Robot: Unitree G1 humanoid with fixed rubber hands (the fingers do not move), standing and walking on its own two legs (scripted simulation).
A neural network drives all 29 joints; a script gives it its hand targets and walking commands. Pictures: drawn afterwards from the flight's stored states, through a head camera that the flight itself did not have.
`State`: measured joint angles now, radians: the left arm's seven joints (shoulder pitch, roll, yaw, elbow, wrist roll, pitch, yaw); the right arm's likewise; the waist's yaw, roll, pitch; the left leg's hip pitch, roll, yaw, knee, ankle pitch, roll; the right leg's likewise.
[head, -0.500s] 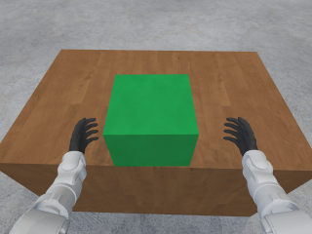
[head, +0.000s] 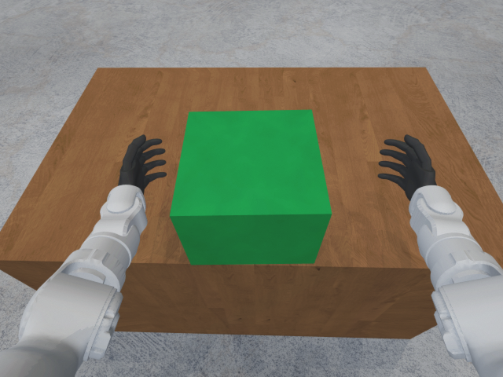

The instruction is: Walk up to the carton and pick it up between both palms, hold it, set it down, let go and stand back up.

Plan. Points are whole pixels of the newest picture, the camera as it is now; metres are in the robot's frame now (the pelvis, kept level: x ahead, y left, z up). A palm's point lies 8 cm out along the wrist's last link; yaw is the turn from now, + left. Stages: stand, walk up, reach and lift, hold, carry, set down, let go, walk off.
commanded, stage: reach and lift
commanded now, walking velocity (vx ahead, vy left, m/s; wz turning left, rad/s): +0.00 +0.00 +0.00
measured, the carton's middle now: (251, 187) +0.49 +0.03 -0.03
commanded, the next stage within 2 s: none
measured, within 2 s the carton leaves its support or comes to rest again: neither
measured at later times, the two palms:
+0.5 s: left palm (130, 141) +0.48 +0.23 +0.11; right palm (419, 138) +0.50 -0.25 +0.12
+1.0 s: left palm (149, 175) +0.48 +0.22 +0.03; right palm (396, 169) +0.50 -0.24 +0.04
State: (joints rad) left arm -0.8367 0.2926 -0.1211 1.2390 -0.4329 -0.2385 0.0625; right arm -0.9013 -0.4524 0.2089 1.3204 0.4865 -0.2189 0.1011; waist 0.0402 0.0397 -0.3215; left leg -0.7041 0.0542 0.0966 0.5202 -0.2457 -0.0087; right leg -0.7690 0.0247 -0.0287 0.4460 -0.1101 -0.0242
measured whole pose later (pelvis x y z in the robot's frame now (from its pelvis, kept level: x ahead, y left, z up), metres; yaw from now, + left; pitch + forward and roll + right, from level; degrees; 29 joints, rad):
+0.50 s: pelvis +0.00 +0.00 -0.01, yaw +1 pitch +32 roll +0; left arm -1.18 0.36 -0.22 1.41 -0.55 -0.18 0.06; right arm -1.24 -0.52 0.27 1.48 0.55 -0.15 0.12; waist 0.04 0.03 -0.35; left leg -0.87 0.05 0.07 0.54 -0.23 -0.01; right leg -0.92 0.01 -0.05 0.46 -0.10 -0.02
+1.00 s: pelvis -0.01 +0.01 -0.02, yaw +0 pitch +40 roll +0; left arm -1.14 0.31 -0.22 1.41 -0.52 -0.29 0.06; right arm -1.22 -0.50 0.20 1.53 0.53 -0.26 0.15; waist 0.05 0.01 -0.36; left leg -1.05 0.04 0.10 0.58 -0.22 0.01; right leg -1.09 0.01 -0.02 0.47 -0.07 -0.01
